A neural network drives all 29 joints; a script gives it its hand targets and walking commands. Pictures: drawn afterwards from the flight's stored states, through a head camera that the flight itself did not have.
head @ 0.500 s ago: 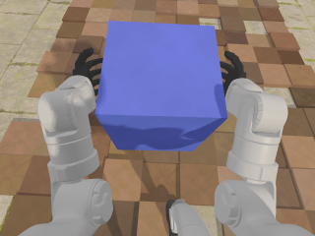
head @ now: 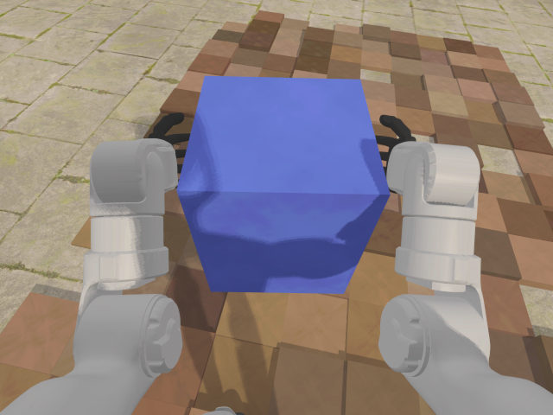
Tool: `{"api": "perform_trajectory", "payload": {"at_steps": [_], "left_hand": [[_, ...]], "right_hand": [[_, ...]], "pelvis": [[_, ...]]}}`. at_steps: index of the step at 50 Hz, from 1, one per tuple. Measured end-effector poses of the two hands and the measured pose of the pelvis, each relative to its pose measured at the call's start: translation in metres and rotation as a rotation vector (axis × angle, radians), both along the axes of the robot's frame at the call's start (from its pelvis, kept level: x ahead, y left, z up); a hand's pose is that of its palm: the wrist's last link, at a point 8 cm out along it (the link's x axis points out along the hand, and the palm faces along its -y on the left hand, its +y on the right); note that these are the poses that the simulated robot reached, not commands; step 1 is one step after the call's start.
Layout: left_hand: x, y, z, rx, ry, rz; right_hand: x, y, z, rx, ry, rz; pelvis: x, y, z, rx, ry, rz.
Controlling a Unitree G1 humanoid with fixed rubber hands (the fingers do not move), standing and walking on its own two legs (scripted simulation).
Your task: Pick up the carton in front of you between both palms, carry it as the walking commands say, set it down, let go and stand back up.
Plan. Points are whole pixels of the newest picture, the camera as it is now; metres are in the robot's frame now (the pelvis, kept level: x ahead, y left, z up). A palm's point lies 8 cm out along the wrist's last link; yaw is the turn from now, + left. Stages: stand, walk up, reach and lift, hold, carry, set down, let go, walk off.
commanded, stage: carry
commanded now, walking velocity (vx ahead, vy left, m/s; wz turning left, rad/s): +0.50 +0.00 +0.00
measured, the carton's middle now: (279, 193) +0.40 +0.02 +0.10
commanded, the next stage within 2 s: none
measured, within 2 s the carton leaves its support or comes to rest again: neither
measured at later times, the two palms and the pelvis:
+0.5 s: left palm (227, 85) +0.66 +0.13 +0.12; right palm (380, 101) +0.66 -0.17 +0.11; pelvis +0.29 -0.01 -0.01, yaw +1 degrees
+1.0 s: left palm out of the picture +0.97 +0.17 +0.17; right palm out of the picture +0.98 -0.13 +0.18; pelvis +0.59 +0.00 -0.01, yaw +0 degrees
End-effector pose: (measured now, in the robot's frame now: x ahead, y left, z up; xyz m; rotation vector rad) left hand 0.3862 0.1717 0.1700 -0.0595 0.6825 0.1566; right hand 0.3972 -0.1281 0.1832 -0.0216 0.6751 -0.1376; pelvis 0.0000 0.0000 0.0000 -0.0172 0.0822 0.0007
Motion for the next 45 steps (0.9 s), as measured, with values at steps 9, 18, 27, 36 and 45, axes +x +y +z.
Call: {"api": "perform_trajectory", "payload": {"at_steps": [9,18,27,36,45], "left_hand": [[0.094,-0.016,-0.025,-0.005,0.102,-0.076],[0.188,-0.03,-0.038,0.001,0.077,-0.069],[0.292,-0.042,-0.065,0.078,0.089,-0.04],[0.368,-0.028,-0.061,0.064,0.076,0.029],[0.496,-0.015,-0.009,0.064,-0.066,0.015]], "right_hand": [[0.065,-0.016,-0.031,0.02,0.101,-0.098],[0.156,-0.03,-0.051,0.024,0.076,-0.089],[0.282,-0.043,-0.086,0.032,0.089,-0.001],[0.382,-0.028,-0.076,0.032,0.075,0.06],[0.503,-0.015,-0.025,0.043,-0.066,0.035]], "pelvis": [[0.082,0.019,0.021,-0.018,0.019,-0.003],[0.192,0.01,0.016,0.005,0.018,0.009],[0.313,-0.015,-0.012,0.015,-0.004,0.011],[0.399,-0.027,0.003,0.031,0.015,0.013],[0.519,-0.012,0.002,0.01,0.006,0.002]]}}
